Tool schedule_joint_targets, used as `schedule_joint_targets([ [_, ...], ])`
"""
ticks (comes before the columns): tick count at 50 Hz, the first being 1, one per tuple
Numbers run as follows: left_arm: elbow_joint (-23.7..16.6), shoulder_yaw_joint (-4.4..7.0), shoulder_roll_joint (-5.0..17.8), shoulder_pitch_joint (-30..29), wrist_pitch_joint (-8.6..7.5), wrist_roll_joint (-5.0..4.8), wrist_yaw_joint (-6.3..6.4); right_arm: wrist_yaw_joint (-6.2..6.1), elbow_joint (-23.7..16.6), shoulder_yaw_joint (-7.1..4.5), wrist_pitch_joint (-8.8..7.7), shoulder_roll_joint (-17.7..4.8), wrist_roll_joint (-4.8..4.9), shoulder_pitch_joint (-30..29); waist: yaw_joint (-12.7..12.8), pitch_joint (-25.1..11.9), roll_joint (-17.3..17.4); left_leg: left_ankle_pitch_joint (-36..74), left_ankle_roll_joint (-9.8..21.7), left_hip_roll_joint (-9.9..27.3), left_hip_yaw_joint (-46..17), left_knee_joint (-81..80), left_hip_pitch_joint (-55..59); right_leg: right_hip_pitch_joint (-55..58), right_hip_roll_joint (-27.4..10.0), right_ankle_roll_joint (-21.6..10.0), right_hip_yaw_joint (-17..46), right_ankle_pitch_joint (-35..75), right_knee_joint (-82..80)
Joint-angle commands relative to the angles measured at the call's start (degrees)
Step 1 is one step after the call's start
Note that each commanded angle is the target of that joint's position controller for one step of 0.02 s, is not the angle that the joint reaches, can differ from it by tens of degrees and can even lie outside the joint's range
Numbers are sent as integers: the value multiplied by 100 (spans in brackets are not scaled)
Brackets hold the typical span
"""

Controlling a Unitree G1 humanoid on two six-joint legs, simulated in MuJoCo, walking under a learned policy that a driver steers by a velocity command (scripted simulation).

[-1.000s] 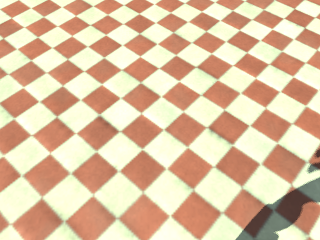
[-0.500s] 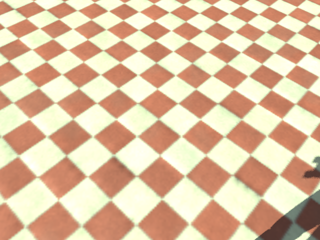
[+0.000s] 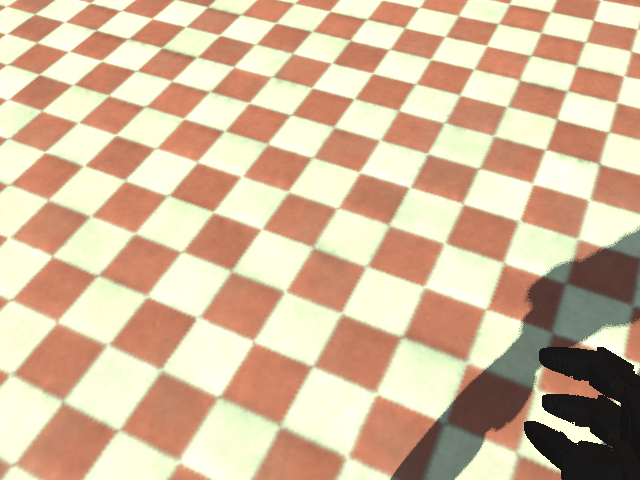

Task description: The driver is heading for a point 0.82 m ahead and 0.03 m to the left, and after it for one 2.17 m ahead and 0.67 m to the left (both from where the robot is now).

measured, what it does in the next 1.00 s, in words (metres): walks ahead: right foot, then left foot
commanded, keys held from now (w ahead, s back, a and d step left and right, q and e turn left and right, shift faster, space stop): w+e+shift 0.08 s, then w+shift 0.26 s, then w+q+shift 0.66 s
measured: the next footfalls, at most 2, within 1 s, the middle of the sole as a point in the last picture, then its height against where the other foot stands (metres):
right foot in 0.48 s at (477, 442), level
left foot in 0.94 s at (388, 266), level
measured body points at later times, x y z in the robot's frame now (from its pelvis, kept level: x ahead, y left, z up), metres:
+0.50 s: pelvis +0.41 -0.04 -0.02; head +0.44 -0.06 +0.43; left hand +0.73 +0.08 -0.04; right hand +0.25 -0.26 -0.14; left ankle +0.17 +0.18 -0.69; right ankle +0.54 -0.18 -0.72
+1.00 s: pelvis +0.85 -0.06 -0.03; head +0.86 -0.04 +0.42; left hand +0.90 +0.23 -0.15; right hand +1.03 -0.32 -0.11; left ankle +0.97 -0.01 -0.72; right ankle +0.61 -0.22 -0.60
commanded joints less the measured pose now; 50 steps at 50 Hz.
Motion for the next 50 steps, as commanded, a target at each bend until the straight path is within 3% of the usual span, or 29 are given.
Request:
schedule_joint_targets([
  [1, -586, -77, 5, -470, -27, 343, -97, -107, 218, -660, -11, -1448, 22, 3041, -1739, -2205, 73, -1988, 546, 1182, -1034, 583, 5238, -2553, -373, -35, -155, 1427, 3479],
  [2, -932, -233, -242, 373, -129, -146, -120, 52, 378, -693, -27, -1830, -251, 2938, -984, -2715, 3123, -4669, 1561, 2511, -4970, -1104, 6130, -4481, -148, 107, -661, -124, 5131],
  [3, -717, -183, 297, 119, -68, -285, -44, 53, 151, -620, 28, -1203, -255, 2394, -1164, -1776, 2148, -5709, 1467, 2362, -4909, -1350, 5506, -5165, -768, 160, -873, 561, 5667],
  [4, -782, -124, 611, -550, -24, -129, -57, -1, 187, -533, 103, -817, -225, 2220, -1326, -1003, 1230, -4671, 1268, 2103, -3646, -1223, 4822, -5289, -916, 174, -1149, 949, 5716],
  [5, -857, -119, 587, -1006, -6, 38, -83, -1, 347, -510, 154, -778, -289, 2225, -1302, -527, 174, -3260, 1188, 1809, -2656, -1168, 4021, -4983, -1110, 164, -1270, 1133, 5465],
  [6, -1008, -107, 502, -1372, -22, 158, -108, 18, 509, -483, 157, -714, -335, 2144, -1187, -151, -81, -2399, 1191, 1544, -1999, -1191, 3381, -4795, -1260, 117, -1252, 1286, 5067],
  [9, -1049, -175, 182, -1315, 87, -24, -201, 113, 908, -334, 104, -264, -209, 2025, -778, 240, 320, -1629, 1225, 1232, -965, -1497, 2528, -4430, -1438, 58, -1175, 1141, 4450],
  [14, -1204, -264, 249, -1960, 9, 116, -301, 84, 1228, -438, 54, -735, -192, 2134, -626, 765, -49, -578, 1390, 1310, 68, -2092, 2391, -4927, -1336, 157, -1160, 2467, 2822],
  [17, -1407, -328, 211, -2857, -126, 158, -429, 42, 1519, -416, 63, -874, -104, 2639, -946, 949, -188, -76, 1252, 1240, 721, -2621, 2397, -4189, -1272, 95, -1846, 3373, 1462],
  [20, -1618, -296, 240, -3316, -268, 143, -528, 58, 1780, -349, 189, -1021, -19, 2973, -942, 951, 77, 1886, 1237, 1286, 849, -2352, 2915, -3407, -968, -10, -2251, 3124, 575],
  [22, -1584, -80, 680, -2696, -270, 134, -468, 13, 1911, -357, 270, -1311, -91, 3054, -422, 240, 716, 4516, 1146, 1424, 822, -1248, 3379, -2247, -611, -148, -2308, 2518, 420],
  [23, -1369, 89, 973, -1647, -229, 98, -383, -14, 1963, -359, 330, -1434, -131, 2941, 232, -363, 955, 5215, 1055, 1346, 906, -85, 3072, -862, -482, -246, -2337, 2430, 269],
  [24, -1024, 235, 1208, -322, -137, 97, -261, -41, 1875, -321, 323, -1407, -179, 2699, 966, -962, 927, 4354, 836, 1106, 923, 1583, 1663, 1159, -901, -275, -1925, 2395, 472],
  [25, -753, 321, 1778, 406, -93, 234, -137, -21, 1625, -86, 257, -368, -325, 3187, 504, -2022, -752, -834, 667, 263, 742, 3978, -149, 3172, -2503, -470, 311, 981, 456],
  [26, -786, 235, 1604, 527, -167, 380, -201, -2, 1584, 5, 91, -190, 46, 3607, 299, -3315, -1738, -2486, 727, -72, -195, 5241, -717, 3352, -3282, -959, 2836, -1106, -951],
  [27, -636, 132, 1076, 312, -209, 329, -237, -40, 1403, -176, 75, -654, 297, 2686, 386, -2033, -1203, -2158, 711, 160, -108, 5643, -1416, 2529, -2987, -714, 2480, -1413, -1551],
  [28, -493, 73, 846, 20, -240, 253, -240, -60, 1233, -186, 94, -601, 300, 2158, 259, -975, -901, -1752, 671, 366, 122, 5548, -1769, 1604, -2901, -616, 1479, -619, -1572],
  [29, -402, 51, 721, -346, -281, 295, -249, -78, 1218, -175, 138, -468, 151, 1986, -47, -532, -478, -1422, 654, 639, 183, 5345, -1546, 692, -2758, -551, 776, 274, -1637],
  [30, -331, 1, 446, -639, -335, 397, -267, -55, 1274, -216, 249, -394, 63, 2133, -377, -314, -575, -1121, 648, 848, 141, 5158, -1153, -34, -2552, -499, 120, 803, -1738],
  [33, -124, -26, 88, -1232, -398, 287, -279, 50, 1297, -226, 639, -90, 136, 2259, -829, 216, -808, -1185, 613, 1134, 151, 4880, -863, -1038, -2415, -335, -1280, 1734, -2222],
  [37, -61, 27, 351, -1431, -435, 389, -146, 102, 977, -217, 715, -150, -5, 1586, -915, 782, -493, 88, 513, 1007, 411, 3920, -1225, -1365, -2038, -218, -2682, 2699, -2534],
  [41, 21, 115, 885, -1083, -411, 322, -29, 351, 706, -192, 611, -287, -35, 769, -655, 950, 48, 1197, 797, 746, 1113, 2209, -955, -594, -2009, -14, -3411, 3251, -2685],
  [43, 17, 175, 1221, -1018, -314, 320, -6, 461, 594, -266, 571, -487, -5, 662, -725, 758, -121, 1107, 979, 333, 1650, 1679, -450, 72, -2056, 125, -3603, 5539, -2217],
  [45, -53, 276, 1603, -1044, -126, 234, 15, 452, 642, -439, 651, -851, 103, 1334, -1203, 202, -650, 240, 1154, -198, 2076, 1812, 383, 697, -2201, 170, -3624, 8524, -941],
  [46, -131, 314, 1730, -1241, -49, 188, 1, 422, 799, -590, 740, -1156, 126, 2237, -1725, -221, -876, -330, 1332, -361, 2063, 1981, 1421, 491, -2299, 120, -3555, 9325, 268],
  [47, -217, 286, 1637, -1485, -58, 164, -27, 343, 1162, -832, 832, -1618, 99, 3583, -2341, -811, -767, -470, 1560, -450, 1708, 1778, 3287, -396, -2191, 128, -3339, 8875, 1999],
  [48, -200, 79, 886, -1689, -166, 151, -93, 230, 1420, -861, 897, -1701, 151, 3930, -2361, -265, 453, -535, 1788, -230, 846, 1237, 3857, -1822, -1152, 434, -3241, 3645, 4733],
  [49, -650, -222, -175, -715, -440, 181, -174, 269, 1131, -717, 751, -1794, -68, 3074, -837, -639, 2482, -1590, 2867, 581, -2288, 285, 4839, -4198, -159, 577, -2129, -474, 6651],
  [50, -937, -234, 424, -1109, -689, 98, -221, 322, 786, -610, 586, -1327, -160, 2815, -1094, -1340, 1612, -3535, 3040, 1239, -4216, -1195, 4956, -4713, -308, 256, -1093, 12, 6498],
])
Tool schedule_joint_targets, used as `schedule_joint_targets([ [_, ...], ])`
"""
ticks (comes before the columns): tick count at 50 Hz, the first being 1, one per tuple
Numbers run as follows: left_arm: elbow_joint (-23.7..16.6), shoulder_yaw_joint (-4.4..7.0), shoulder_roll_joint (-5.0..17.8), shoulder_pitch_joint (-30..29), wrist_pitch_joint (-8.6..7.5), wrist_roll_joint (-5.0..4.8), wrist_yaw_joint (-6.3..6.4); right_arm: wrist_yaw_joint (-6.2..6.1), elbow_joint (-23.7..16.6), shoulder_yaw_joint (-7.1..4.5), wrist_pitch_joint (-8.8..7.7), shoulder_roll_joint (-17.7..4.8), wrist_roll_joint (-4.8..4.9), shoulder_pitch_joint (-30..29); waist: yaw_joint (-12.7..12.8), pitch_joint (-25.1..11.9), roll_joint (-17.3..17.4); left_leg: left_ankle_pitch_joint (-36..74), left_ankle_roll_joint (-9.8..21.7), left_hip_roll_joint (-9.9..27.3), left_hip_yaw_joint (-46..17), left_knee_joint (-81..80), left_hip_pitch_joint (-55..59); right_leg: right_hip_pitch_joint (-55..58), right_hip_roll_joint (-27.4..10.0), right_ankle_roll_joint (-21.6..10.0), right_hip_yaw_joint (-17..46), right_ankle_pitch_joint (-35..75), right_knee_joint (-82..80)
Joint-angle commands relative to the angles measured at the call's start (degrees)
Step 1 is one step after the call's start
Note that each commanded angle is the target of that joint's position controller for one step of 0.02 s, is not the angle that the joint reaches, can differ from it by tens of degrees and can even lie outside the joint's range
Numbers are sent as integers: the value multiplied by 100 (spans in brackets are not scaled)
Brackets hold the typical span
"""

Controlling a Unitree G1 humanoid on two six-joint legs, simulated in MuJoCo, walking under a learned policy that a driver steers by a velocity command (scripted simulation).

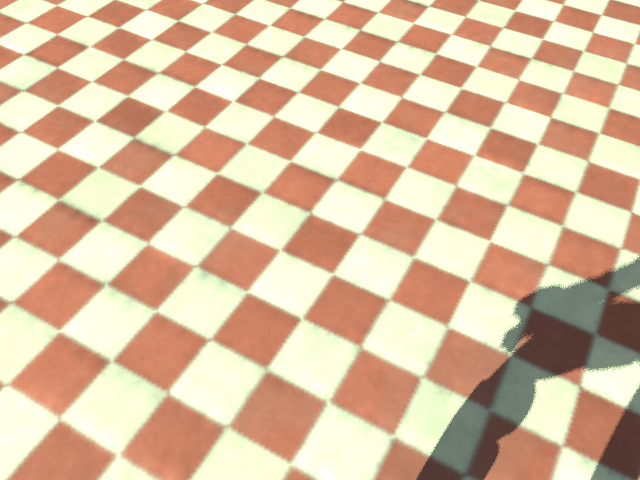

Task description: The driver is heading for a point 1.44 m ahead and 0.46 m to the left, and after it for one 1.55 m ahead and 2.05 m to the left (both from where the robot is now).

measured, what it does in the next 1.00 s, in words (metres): walks ahead, turning left: right foot, then left foot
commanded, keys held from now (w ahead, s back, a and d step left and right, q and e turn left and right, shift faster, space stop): w+q+shift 0.54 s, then w+shift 0.20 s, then w+e+shift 0.26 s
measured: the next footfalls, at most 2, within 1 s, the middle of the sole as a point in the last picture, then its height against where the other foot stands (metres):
right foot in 0.38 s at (363, 424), level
left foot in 0.88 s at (143, 346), level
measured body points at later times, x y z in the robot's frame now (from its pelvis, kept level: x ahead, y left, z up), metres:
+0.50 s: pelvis +0.44 -0.02 +0.03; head +0.45 +0.00 +0.48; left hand +0.47 +0.30 -0.04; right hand +0.66 -0.23 -0.07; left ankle +0.25 +0.01 -0.57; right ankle +0.56 -0.12 -0.69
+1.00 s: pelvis +0.77 +0.24 +0.04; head +0.79 +0.26 +0.48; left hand +0.62 +0.46 -0.10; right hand +1.05 +0.14 -0.05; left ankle +0.76 +0.35 -0.69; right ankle +0.72 +0.00 -0.56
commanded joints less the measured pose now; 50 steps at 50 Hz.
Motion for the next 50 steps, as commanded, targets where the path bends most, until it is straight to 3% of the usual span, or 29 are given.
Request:
schedule_joint_targets([
  [1, -1346, 17, 784, -835, -617, -219, -93, 11, -158, -230, -255, -764, -194, 1498, -333, -994, 622, -2563, 1250, 1674, -5759, -3711, 4479, -4912, 422, -535, 1444, 238, 2299],
  [2, -1340, 15, 692, -982, -605, -151, -30, 58, -145, -206, -362, -703, -187, 1226, 8, -575, -525, -2383, 989, 1552, -5432, -3706, 3553, -4567, 170, -566, 1460, 667, 1601],
  [3, -1281, -3, 576, -858, -538, -20, 12, 49, -222, -203, -433, -714, -187, 851, 298, -394, -658, -1822, 983, 1368, -5015, -3504, 2757, -4144, 2, -464, 1547, 872, 1144],
  [6, -1163, 73, 644, -683, -273, 110, 73, -142, -337, -130, -443, -541, -118, 456, 519, -87, -452, -566, 901, 722, -3670, -3581, 1632, -3488, -276, -49, 1516, 1074, -10],
  [9, -1543, -25, 309, -1765, -222, 219, 91, -356, -203, -82, -380, -407, -17, 719, 83, 247, -265, 510, 707, 268, -2796, -3546, 1023, -3202, -93, 289, 1108, 2219, -1828],
  [12, -1795, -42, 106, -2337, -260, 98, 11, -403, -58, -155, -265, -554, 8, 890, -311, 66, 176, 287, 330, 86, -2634, -3386, 797, -2348, 296, 418, 857, 3276, -3298],
  [16, -1837, 202, 611, -2280, -363, -161, -23, -459, 100, -203, -236, -455, 79, 952, -253, -82, 601, 158, 111, 373, -3266, -2705, 1915, -2130, 256, 395, 1310, 3158, -4066],
  [17, -1788, 279, 755, -2049, -394, -197, -21, -470, 103, -227, -207, -461, 59, 899, -84, -177, 692, 723, 49, 478, -3356, -2402, 2219, -1975, 230, 319, 1286, 2884, -4079],
  [19, -1390, 520, 1127, -29, -394, -244, 56, -372, -91, -166, -165, -370, -151, 502, 1046, -1443, 725, 2276, -326, 224, -2932, -193, 2014, 233, -52, 14, 1233, 2218, -3647],
  [20, -1188, 505, 1359, 1260, -310, -162, 113, -299, -254, 77, -178, 331, -358, 636, 1295, -2466, -307, -197, -433, -78, -2467, 1932, 707, 2276, -1013, -147, 2473, 666, -3253],
  [21, -1103, 528, 1758, 1132, -343, 168, -32, -292, -593, 205, -258, 554, 243, 1683, 430, -2903, -3518, -1647, -618, -361, -1965, 3623, -1280, 3076, -2384, -1144, 6509, -2075, -5118],
  [22, -1331, 417, 1038, 526, -295, 142, -45, -374, -329, 158, -197, -47, 344, 1376, 655, -2005, -2421, -872, -677, 246, -1745, 4047, -1813, 2418, -2184, -1110, 6339, -3202, -5401],
  [23, -1302, 335, 681, 339, -218, 84, 8, -356, -409, 85, -162, -411, 143, 633, 834, -1251, -1469, -464, -708, 357, -1442, 3997, -1856, 1656, -1923, -939, 5064, -2135, -5316],
  [24, -1162, 322, 697, 317, -170, 130, 24, -340, -469, 59, -131, -427, -34, 233, 776, -865, -388, -276, -709, 579, -1352, 3774, -1544, 917, -1696, -823, 4100, -767, -5230],
  [25, -1004, 313, 686, 233, -159, 161, 30, -306, -601, 32, -137, -372, -128, -89, 668, -505, -157, -115, -680, 792, -1369, 3371, -1374, 327, -1473, -796, 3378, 142, -5231],
  [27, -754, 217, 387, 123, -209, 128, 16, -229, -687, 30, -35, -210, 42, -100, 440, -233, -500, -91, -629, 1089, -1348, 3071, -1146, -225, -1245, -717, 2424, 919, -5392],
  [29, -499, 159, 257, 267, -237, 27, -37, -187, -807, 123, 16, 70, 71, -189, 321, -68, -508, -61, -585, 1169, -1328, 2914, -1332, -476, -1206, -795, 2001, 1228, -5557],
  [34, -234, 189, 658, 472, -272, 140, -33, -116, -897, 190, -100, 10, -11, -788, 264, 503, -88, 1309, -690, 848, -1320, 1483, -1699, -690, -1152, -960, 875, 2263, -6134],
  [38, 217, 114, 795, 1358, -202, -11, 3, 89, -1252, 283, -303, 176, -50, -1995, 670, 765, 51, 1881, -496, 600, -536, -301, -1197, -113, -1210, -865, 332, 3386, -6499],
  [40, 361, 82, 1013, 1418, -111, -61, 2, 169, -1372, 252, -396, 133, -59, -2155, 488, 652, -306, 1546, -384, 367, -106, -883, -495, 214, -1275, -924, 250, 5410, -6192],
  [42, 490, 95, 1320, 1462, -36, -6, 69, 106, -1320, 36, -372, -305, -60, -1483, -115, -60, -1013, 937, -248, 25, -95, -983, 770, 580, -1480, -911, 322, 8061, -5059],
  [43, 527, 103, 1456, 1280, 19, 23, 94, 8, -1066, -139, -324, -641, -33, -316, -820, -683, -1229, 971, -130, -25, -206, -1210, 2221, 229, -1435, -827, 313, 8505, -3892],
  [44, 420, 69, 1424, 940, 13, 49, 117, -132, -673, -292, -237, -903, -37, 1111, -1607, -1269, -1157, 1096, -90, 437, -741, -1247, 4340, -1223, -1148, -612, 327, 7362, -2182],
  [45, 168, -224, 137, 1830, -73, 146, 37, -223, -442, -356, -263, -1517, -239, 1489, -696, -2488, 839, -283, 254, 2163, -3302, -1237, 6707, -3348, -142, -441, 660, 950, 324],
  [46, 180, -203, 402, 1752, -253, -172, 14, -197, -452, -266, -338, -1066, -324, 1778, -878, -3610, 1068, -2057, 497, 2657, -5286, -2532, 6642, -3734, 61, -545, 1647, 92, 1275],
  [47, -93, -29, 752, 745, -270, -419, 65, -155, -280, -156, -411, -649, -323, 1526, -925, -2172, 650, -2163, 244, 2374, -4657, -3026, 5711, -4380, -118, -528, 1542, 428, 1543],
  [48, -272, -51, 581, 386, -260, -414, 95, -137, -143, -110, -457, -472, -261, 1137, -669, -1195, 373, -1484, 178, 2285, -3819, -3181, 4707, -4615, -342, -480, 1377, 849, 1352],
  [49, -260, -51, 445, 283, -195, -279, 110, -127, -45, -70, -509, -279, -290, 774, -361, -717, 108, -742, 107, 2147, -3118, -3309, 3794, -4382, -595, -431, 1309, 1163, 1173],
  [50, -173, -16, 355, 550, -63, -219, 90, -108, 18, -13, -570, 14, -379, 498, -19, -538, 216, -310, 17, 1948, -2476, -3417, 3103, -3955, -808, -407, 1361, 1480, 1046],
])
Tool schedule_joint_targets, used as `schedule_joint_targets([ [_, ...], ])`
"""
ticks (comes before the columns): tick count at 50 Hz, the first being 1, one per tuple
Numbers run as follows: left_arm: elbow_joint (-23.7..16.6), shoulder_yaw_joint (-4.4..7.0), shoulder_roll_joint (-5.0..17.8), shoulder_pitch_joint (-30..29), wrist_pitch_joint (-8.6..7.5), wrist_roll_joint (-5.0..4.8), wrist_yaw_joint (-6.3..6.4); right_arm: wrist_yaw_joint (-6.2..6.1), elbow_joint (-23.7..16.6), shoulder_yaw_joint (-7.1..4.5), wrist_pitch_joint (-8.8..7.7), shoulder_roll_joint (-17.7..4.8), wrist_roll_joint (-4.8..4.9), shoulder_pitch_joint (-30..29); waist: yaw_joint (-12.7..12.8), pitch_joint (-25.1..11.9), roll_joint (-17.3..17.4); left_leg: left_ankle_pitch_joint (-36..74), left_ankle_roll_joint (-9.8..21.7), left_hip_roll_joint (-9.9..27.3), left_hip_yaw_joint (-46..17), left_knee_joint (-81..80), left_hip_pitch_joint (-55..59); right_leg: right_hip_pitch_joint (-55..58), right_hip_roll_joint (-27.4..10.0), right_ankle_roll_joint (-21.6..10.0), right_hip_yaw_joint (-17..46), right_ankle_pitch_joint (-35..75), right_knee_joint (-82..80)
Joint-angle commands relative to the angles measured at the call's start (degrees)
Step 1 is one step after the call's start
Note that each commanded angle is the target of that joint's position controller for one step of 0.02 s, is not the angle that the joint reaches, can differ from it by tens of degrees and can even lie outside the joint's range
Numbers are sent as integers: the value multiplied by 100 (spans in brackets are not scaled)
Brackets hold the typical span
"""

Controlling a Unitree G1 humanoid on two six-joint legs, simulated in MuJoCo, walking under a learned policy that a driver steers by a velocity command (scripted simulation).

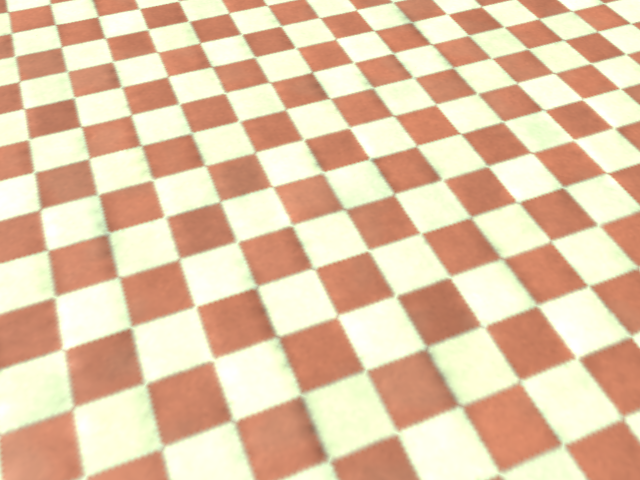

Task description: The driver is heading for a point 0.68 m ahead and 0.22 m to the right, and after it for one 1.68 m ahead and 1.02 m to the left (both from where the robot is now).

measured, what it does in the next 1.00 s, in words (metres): walks ahead, turning right: right foot, then left foot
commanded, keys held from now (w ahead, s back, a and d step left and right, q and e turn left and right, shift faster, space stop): w+e+shift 0.54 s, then w+q+shift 0.46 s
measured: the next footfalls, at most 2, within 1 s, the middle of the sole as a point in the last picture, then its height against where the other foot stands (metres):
right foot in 0.34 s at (401, 459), level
left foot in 0.82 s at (401, 274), level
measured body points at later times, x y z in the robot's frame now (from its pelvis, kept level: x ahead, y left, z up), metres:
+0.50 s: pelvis +0.44 -0.08 -0.01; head +0.46 -0.09 +0.44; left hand +0.57 +0.16 -0.13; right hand +0.56 -0.37 -0.07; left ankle +0.44 +0.12 -0.61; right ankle +0.47 -0.12 -0.72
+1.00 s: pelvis +0.92 -0.18 +0.02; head +0.94 -0.19 +0.47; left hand +1.19 -0.04 -0.06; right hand +0.82 -0.44 -0.11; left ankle +0.94 -0.14 -0.72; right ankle +0.85 -0.33 -0.64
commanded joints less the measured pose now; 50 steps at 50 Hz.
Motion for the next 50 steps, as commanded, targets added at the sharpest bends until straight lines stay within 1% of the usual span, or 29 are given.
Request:
schedule_joint_targets([
  [1, -557, 163, 281, -71, 94, -14, -18, 10, 177, -192, -182, -247, -95, 601, -117, -364, 629, -405, 703, 1594, -2036, -2277, 1708, -1968, -652, 2, 280, 649, 395],
  [3, -576, 180, 152, -144, 321, -42, -55, 17, 320, -209, -206, -178, 45, 285, 70, 40, 620, 181, 532, 1520, -1164, -2576, 1222, -2036, -814, 52, 237, 561, 167],
  [5, -717, 176, 144, -518, 418, 24, -64, -40, 400, -243, -229, -310, 7, 196, 95, 408, 478, 784, 404, 1373, -447, -2727, 994, -2391, -822, 122, 163, 1023, -59],
  [8, -934, 162, 227, -1034, 381, 78, -145, -176, 424, -258, -220, -503, -104, 223, 60, 622, 280, 1175, 364, 1068, 374, -2923, 1074, -2611, -594, 126, -191, 2137, -1017],
  [11, -1172, 125, 324, -1758, 272, 127, -357, -265, 505, -322, -188, -883, -27, 522, -173, 875, -74, 1917, 184, 1104, 881, -2984, 1637, -2483, -374, -71, -784, 2788, -2386],
  [14, -1323, 272, 668, -1681, 213, 25, -490, -355, 501, -417, -18, -1420, 2, 673, 86, 317, 306, 5831, -128, 1201, 1059, -2012, 2598, -1480, 391, -352, -1644, 2511, -2938],
  [16, -1116, 517, 1143, -255, 397, -60, -426, -356, 360, -513, 157, -1794, 125, 304, 990, -449, 975, 8105, -43, 1441, 964, -150, 2663, 80, 743, -632, -1700, 1436, -2577],
  [17, -766, 771, 1645, 1134, 519, -4, -340, -304, 239, -492, 147, -1730, 144, -54, 1657, -1023, 901, 7647, 46, 1368, 724, 1522, 1847, 1875, 758, -881, -1274, 1211, -2704],
  [18, -508, 814, 1685, 1698, 597, -55, -214, -204, 277, -324, 47, -1094, 197, -355, 1851, -659, -144, 2798, -202, 379, 702, 4243, 564, 2654, 545, -1128, -590, 1295, -3404],
  [19, -661, 674, 1665, 958, 501, 164, -267, -95, -71, 4, -225, 83, 117, 460, 443, -665, -2250, -2190, -354, -605, -279, 6346, -1750, 3437, 50, -1935, 1715, 809, -3727],
  [20, -1067, 524, 1276, 472, 291, 336, -303, -42, -469, 78, -476, -239, 239, 426, 324, -1601, -1768, -1898, -32, -591, -1430, 6408, -2612, 3698, -869, -2471, 4353, -1755, -5441],
  [21, -1137, 499, 983, 517, 143, 309, -337, -47, -578, -47, -578, -817, 358, -366, 516, -982, -533, -1335, 212, -303, -1509, 5736, -2617, 3016, -923, -2048, 4655, -2454, -6241],
  [22, -1136, 478, 946, 225, 24, 291, -382, -96, -633, -65, -577, -782, 349, -520, 127, -452, 516, -882, 241, -90, -1517, 5003, -2423, 2060, -881, -1843, 4504, -2462, -6342],
  [23, -1229, 473, 949, -177, -64, 279, -389, -150, -540, -38, -512, -685, 195, -419, -168, -208, 847, -675, 131, 109, -1607, 4539, -1983, 1212, -709, -1822, 4124, -1842, -6154],
  [24, -1328, 477, 988, -489, -92, 290, -322, -169, -461, -67, -420, -691, 89, -238, -367, -83, 810, -546, -30, 245, -1690, 4183, -1586, 578, -392, -1796, 3574, -1265, -6078],
  [26, -1378, 424, 850, -643, -76, 216, -194, -224, -416, -119, -260, -784, 44, -202, -464, 80, 609, -510, -317, 428, -1573, 3277, -1205, -54, 0, -1692, 2656, -438, -6171],
  [29, -1217, 336, 592, -465, -9, 155, 57, -209, -694, 52, -182, -353, -80, -1113, -33, 355, 287, 1020, -652, 451, -923, 1300, -756, -702, 491, -1387, 1189, 846, -6113],
  [31, -1059, 341, 613, -129, 11, 164, 76, -136, -786, 151, -195, -91, -28, -1543, 437, 253, -35, 2431, -667, 349, -563, 288, -124, -851, 492, -1128, 774, 754, -6200],
  [35, -707, 358, 718, 388, 0, 168, -24, -60, -935, 7, -232, -467, 218, -2064, 860, 380, -294, 2418, -294, 318, -555, -736, -908, 1018, -154, -978, 801, 1258, -6187],
  [38, -599, 415, 1017, 118, 82, 384, -6, 15, -800, -210, -251, -873, 325, -1263, 227, -182, -546, 1439, 189, -61, -240, -541, -717, 2448, -526, -714, 371, 4961, -5340],
  [40, -768, 449, 1216, -611, 165, 610, 9, -35, -288, -432, -105, -1291, 422, 909, -1055, -1231, -715, 1168, 486, -257, -171, -219, 1324, 2112, -437, -482, -118, 7181, -3027],
  [41, -975, 379, 1023, -992, 136, 692, 64, -73, 97, -440, 19, -1482, 351, 2345, -1611, -1850, 119, 510, 614, 202, -1120, 279, 3298, 536, -151, -304, -273, 5276, -682],
  [42, -1095, 152, 99, 153, -37, 342, -90, 31, 226, -470, -66, -1701, 204, 2217, -520, -2237, 2978, -1844, 1917, 1438, -4960, -1221, 4931, -2054, 1204, 228, -6, -591, 1411],
  [43, -1123, 117, 578, 22, -250, 142, -160, 23, 96, -387, -59, -1123, 144, 1805, -658, -2008, 2010, -3572, 1842, 1575, -6253, -2253, 5011, -2895, 837, -2, 509, -451, 1356],
  [44, -1309, 146, 837, -861, -359, 38, -196, -8, -19, -338, -60, -879, 42, 1588, -769, -1233, 1122, -2912, 1578, 1480, -5491, -2159, 4292, -2988, 567, -145, 539, -173, 1025],
  [45, -1479, 104, 746, -1462, -437, 165, -172, 57, 16, -340, -94, -899, 26, 1426, -614, -651, -21, -1821, 1443, 1198, -4898, -2211, 3300, -2717, 451, -191, 441, -33, 432],
  [46, -1529, 121, 680, -1719, -472, 338, -123, 95, 44, -306, -141, -827, 57, 1268, -430, -473, -320, -1039, 1419, 938, -4372, -2201, 2766, -2467, 333, -175, 431, 42, -187],
  [47, -1547, 119, 606, -1638, -460, 400, -123, 86, 47, -274, -142, -780, 68, 1144, -196, -352, -120, -506, 1444, 677, -3981, -2254, 2381, -2220, 265, -106, 448, 131, -553],
  [50, -1607, 120, 575, -1679, -367, 457, -73, 11, 176, -224, -103, -664, 291, 1252, -31, -5, 114, 371, 1497, 467, -3514, -2363, 1799, -2220, 187, 226, 259, 90, -1528],
])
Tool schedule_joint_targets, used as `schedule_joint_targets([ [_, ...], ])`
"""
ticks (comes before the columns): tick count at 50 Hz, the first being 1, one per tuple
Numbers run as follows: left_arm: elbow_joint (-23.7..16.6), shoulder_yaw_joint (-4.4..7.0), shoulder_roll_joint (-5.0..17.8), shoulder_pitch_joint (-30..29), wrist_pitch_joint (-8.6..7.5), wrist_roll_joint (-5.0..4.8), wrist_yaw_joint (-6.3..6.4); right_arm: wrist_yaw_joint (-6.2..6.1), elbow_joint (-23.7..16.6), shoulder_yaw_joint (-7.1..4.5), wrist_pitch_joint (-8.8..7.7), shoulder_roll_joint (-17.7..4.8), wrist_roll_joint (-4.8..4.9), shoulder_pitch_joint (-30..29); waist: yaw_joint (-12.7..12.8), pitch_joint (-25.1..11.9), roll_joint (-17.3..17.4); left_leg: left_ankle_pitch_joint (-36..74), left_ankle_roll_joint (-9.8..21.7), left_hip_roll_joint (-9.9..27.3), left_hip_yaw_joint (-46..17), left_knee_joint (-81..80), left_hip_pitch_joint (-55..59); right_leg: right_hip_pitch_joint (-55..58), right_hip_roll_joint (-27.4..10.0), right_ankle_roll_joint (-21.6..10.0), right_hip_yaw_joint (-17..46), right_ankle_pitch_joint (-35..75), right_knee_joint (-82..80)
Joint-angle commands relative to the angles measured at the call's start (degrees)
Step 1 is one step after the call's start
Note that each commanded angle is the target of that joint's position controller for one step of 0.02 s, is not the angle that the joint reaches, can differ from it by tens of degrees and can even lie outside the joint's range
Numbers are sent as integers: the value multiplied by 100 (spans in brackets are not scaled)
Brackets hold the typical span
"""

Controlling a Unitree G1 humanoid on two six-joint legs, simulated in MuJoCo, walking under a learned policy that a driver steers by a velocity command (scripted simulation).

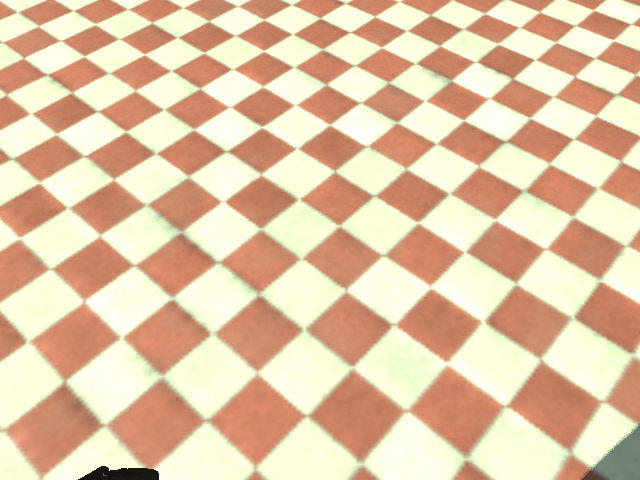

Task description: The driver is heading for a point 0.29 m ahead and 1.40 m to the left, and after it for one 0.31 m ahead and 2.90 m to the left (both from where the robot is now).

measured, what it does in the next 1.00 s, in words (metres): walks ahead, turning left: right foot, then left foot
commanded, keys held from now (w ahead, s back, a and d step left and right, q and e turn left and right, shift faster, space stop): w+q+shift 1.00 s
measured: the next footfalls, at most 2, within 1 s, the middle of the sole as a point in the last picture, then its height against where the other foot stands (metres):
right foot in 0.26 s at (373, 472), level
left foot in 0.70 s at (173, 374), level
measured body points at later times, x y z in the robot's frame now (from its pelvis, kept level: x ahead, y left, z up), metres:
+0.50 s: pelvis +0.46 +0.03 -0.01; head +0.47 +0.06 +0.44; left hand +0.34 +0.32 -0.13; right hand +0.77 -0.13 -0.06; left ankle +0.47 +0.17 -0.65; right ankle +0.46 -0.12 -0.74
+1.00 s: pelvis +0.81 +0.31 +0.00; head +0.82 +0.34 +0.45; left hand +0.79 +0.66 -0.04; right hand +1.05 +0.16 -0.11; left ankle +0.72 +0.29 -0.74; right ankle +1.11 +0.35 -0.67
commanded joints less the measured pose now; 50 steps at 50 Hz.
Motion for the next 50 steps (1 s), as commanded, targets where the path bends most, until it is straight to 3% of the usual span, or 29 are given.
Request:
schedule_joint_targets([
  [1, -549, 152, 550, -338, -58, 58, 54, -98, -459, -108, -116, -578, 144, -324, 372, 137, -1, 335, 989, 1413, -2312, -1224, 250, -1032, -173, 288, -24, 169, -1160],
  [5, -1010, 67, 189, -1564, -133, 62, -15, -265, -211, -144, -10, -680, 106, 17, -105, 349, 320, 770, 549, 1005, -1895, -1337, -1056, 240, 280, 479, -392, 2319, -3009],
  [9, -1242, 267, 481, -1867, -153, -176, 33, -289, 110, -136, 33, -532, 209, 345, -163, 147, 548, 1092, 213, 1073, -2197, -882, -384, 1069, 423, 436, -154, 2584, -3904],
  [11, -1266, 470, 860, -1467, -201, -249, 109, -303, 135, -205, 88, -647, 169, 221, 198, -235, 710, 2975, 28, 1067, -2217, 70, 212, 1647, 525, 295, -268, 2016, -4049],
  [12, -1158, 571, 1022, -536, -203, -288, 157, -283, 37, -249, 136, -812, 84, -77, 800, -907, 823, 3692, -124, 985, -2071, 1161, 157, 2706, 274, 132, -196, 1959, -3892],
  [13, -868, 634, 1182, 1172, -98, -331, 259, -268, -228, -202, 180, -738, -132, -507, 1575, -2087, 842, 3256, -236, 971, -1867, 2888, -617, 4606, -543, -151, 374, 1115, -3102],
  [14, -573, 657, 1557, 1867, -78, -140, 171, -225, -333, 120, 153, 252, 38, 586, 1010, -3375, -1727, -1492, -523, 210, -1218, 5260, -2765, 6989, -2469, -1338, 3484, -419, -3548],
  [15, -513, 629, 1138, 1909, -48, -213, 78, -296, -372, 177, 196, -195, 279, 557, 1114, -3521, -2158, -1911, -484, 839, -885, 6080, -3464, 6873, -2606, -1310, 4734, -2544, -4204],
  [16, -553, 554, 698, 1561, 40, -201, 140, -339, -463, 46, 216, -643, 255, -277, 1297, -2269, -1551, -1417, -449, 1099, -600, 6022, -3918, 5968, -2121, -930, 3710, -2545, -4488],
  [17, -421, 515, 638, 1295, 119, -114, 163, -333, -586, 6, 208, -759, 122, -846, 1228, -1324, -599, -1085, -457, 1274, -340, 5826, -3896, 4897, -1880, -729, 2733, -1323, -4626],
  [18, -254, 504, 617, 1211, 164, -8, 149, -294, -734, 0, 182, -650, -28, -1376, 1141, -625, -4, -966, -422, 1433, -193, 5634, -3750, 3942, -1660, -648, 2030, -218, -4801],
  [19, -155, 459, 537, 1024, 146, 87, 151, -234, -836, -3, 218, -466, 37, -1301, 805, -391, -186, -848, -408, 1660, -246, 5537, -3495, 3291, -1603, -679, 1628, 189, -4934],
  [22, 88, 388, 223, 566, 121, -131, 49, -162, -1063, 91, 436, -66, 222, -1321, 369, 22, -366, -1035, -408, 2117, -199, 5299, -3495, 2271, -1573, -637, 623, 573, -5363],
  [25, 137, 492, 663, 158, 64, -141, 76, -82, -1249, 141, 427, -178, 94, -1530, 134, 339, -262, 122, -572, 2245, -118, 4566, -3411, 1647, -1447, -567, -455, 1344, -5762],
  [29, 288, 593, 1200, 537, 52, -120, 116, 85, -1371, 125, 336, -368, 52, -2304, 436, 528, 220, 1678, -401, 1872, 567, 2821, -2721, 1960, -1133, -274, -1629, 2139, -5943],
  [32, 386, 662, 1623, 932, 204, -130, 112, 155, -1452, -60, 300, -819, 112, -2394, 251, 166, -206, 1124, -88, 1035, 1397, 2280, -1897, 2982, -1154, -64, -1957, 5938, -5024],
  [34, 272, 720, 1897, 764, 339, -166, 130, 121, -1144, -348, 392, -1352, 191, -827, -706, -692, -670, 317, 227, 602, 1517, 2380, -25, 2789, -1349, -75, -1942, 7995, -2767],
  [35, 151, 663, 1758, 528, 310, -176, 152, 36, -714, -584, 482, -1739, 189, 636, -1414, -1246, -307, 601, 516, 649, 1006, 1940, 2160, 1474, -1119, 93, -1867, 6936, -765],
  [36, 34, 358, 685, 668, 131, -27, 121, -63, -585, -636, 574, -2090, 231, 590, -841, -967, 1945, 1331, 995, 1362, -515, 1626, 3184, -416, 249, 382, -1774, -718, 2217],
  [37, -483, 166, 575, 1499, -152, -203, 12, -19, -1074, -480, 370, -2149, 44, -44, 23, -2761, 2377, -2055, 2329, 2587, -4493, 8, 4344, -1958, 548, 310, -26, -1607, 3284],
  [38, -515, 270, 1265, 530, -292, -322, -9, -26, -1206, -438, 276, -1561, 6, 5, -522, -2455, 977, -3419, 1798, 2544, -4891, -805, 3795, -2060, 152, 67, 333, -792, 2664],
  [39, -711, 260, 1158, 28, -308, -426, 33, -12, -1068, -404, 146, -1495, -59, -112, -267, -1197, 249, -3032, 1530, 2433, -4598, -1063, 2654, -2179, 66, 48, 173, -592, 2031],
  [40, -591, 202, 991, 48, -268, -263, 106, 0, -1059, -344, 34, -1323, -70, -450, 58, -883, -439, -2232, 1361, 2280, -4116, -936, 1740, -1716, -220, 77, 256, -400, 1467],
  [41, -502, 217, 944, 295, -200, -129, 118, -33, -1112, -322, 0, -1280, -116, -839, 391, -622, -427, -1628, 1346, 2009, -3601, -778, 813, -1183, -323, 169, 331, -289, 1078],
  [42, -432, 246, 992, 439, -87, -94, 90, -73, -1150, -274, 3, -1153, -150, -1049, 575, -403, -234, -1309, 1336, 1757, -3169, -834, 168, -846, -385, 265, 359, -260, 800],
  [44, -453, 245, 902, 294, 39, -38, 84, -151, -1053, -198, 25, -928, -16, -1102, 649, -17, -108, -802, 1278, 1525, -2504, -975, -550, -656, -471, 439, 213, -314, -83],
  [47, -832, 97, 491, -768, 49, 61, 45, -328, -930, -216, 70, -951, 75, -1049, 305, 381, -43, -319, 1022, 977, -1627, -1034, -1616, 10, -228, 691, -216, 1271, -1913],
  [48, -912, 73, 380, -981, 43, 45, 16, -358, -888, -253, 104, -1030, 90, -1035, 182, 355, 49, -405, 842, 845, -1442, -981, -1885, 464, -81, 728, -343, 1859, -2507],
  [50, -1003, 164, 520, -1141, 21, -119, -9, -376, -764, -313, 117, -1134, 121, -781, -12, 141, 234, -921, 607, 941, -1662, -880, -1899, 1160, 79, 787, -241, 2574, -3021],
])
